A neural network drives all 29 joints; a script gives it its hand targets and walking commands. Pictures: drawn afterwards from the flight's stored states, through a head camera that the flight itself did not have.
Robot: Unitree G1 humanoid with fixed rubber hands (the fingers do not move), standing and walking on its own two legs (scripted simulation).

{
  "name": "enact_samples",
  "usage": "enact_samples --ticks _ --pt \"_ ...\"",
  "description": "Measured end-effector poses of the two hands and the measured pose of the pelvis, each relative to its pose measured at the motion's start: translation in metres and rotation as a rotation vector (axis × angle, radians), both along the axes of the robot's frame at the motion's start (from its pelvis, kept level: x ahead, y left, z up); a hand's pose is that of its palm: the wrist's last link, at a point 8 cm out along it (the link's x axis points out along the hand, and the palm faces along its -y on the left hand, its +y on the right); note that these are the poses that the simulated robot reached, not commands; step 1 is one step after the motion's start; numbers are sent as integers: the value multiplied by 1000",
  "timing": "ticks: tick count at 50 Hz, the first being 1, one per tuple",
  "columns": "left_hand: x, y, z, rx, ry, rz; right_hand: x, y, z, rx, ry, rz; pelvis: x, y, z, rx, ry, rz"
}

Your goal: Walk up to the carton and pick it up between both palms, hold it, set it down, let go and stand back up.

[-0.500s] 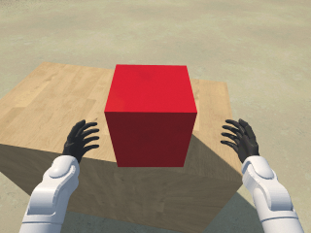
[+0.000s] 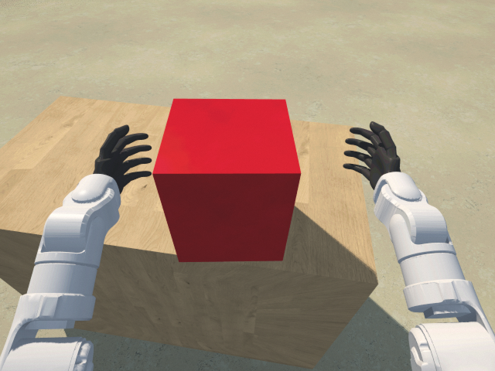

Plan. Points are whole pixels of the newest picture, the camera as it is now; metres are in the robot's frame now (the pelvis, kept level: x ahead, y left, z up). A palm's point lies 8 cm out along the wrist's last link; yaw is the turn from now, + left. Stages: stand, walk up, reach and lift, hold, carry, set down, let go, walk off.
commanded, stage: reach and lift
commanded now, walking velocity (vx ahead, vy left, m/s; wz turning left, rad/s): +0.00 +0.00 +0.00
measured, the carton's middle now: (230, 183) +0.46 +0.01 +0.05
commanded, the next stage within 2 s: none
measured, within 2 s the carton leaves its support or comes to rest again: neither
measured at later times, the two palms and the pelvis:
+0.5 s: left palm (102, 135) +0.43 +0.20 +0.20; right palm (378, 131) +0.42 -0.22 +0.20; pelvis +0.00 +0.01 +0.00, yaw +1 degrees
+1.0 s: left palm (110, 96) +0.46 +0.18 +0.25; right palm (382, 102) +0.44 -0.22 +0.24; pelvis +0.00 +0.01 +0.00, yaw +1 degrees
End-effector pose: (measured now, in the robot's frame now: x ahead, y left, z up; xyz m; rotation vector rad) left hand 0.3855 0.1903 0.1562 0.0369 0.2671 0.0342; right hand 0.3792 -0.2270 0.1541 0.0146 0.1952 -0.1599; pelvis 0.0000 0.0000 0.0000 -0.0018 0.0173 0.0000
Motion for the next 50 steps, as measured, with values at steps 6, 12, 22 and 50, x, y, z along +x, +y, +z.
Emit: enact_samples --ticks 6,12,22,50 --pt "14 0 8 -2 17 -8 13 -2 7 -3 25 -14 3 0 0 -2 13 9" --pt "24 3 17 0 -14 -1 23 2 20 -6 -6 -9 5 1 0 -2 36 13" --pt "36 7 37 9 -13 3 39 8 38 0 16 -10 6 4 -1 -8 58 22" --pt "74 -9 89 9 -67 26 64 8 86 2 14 -22 -4 8 -4 -11 176 27"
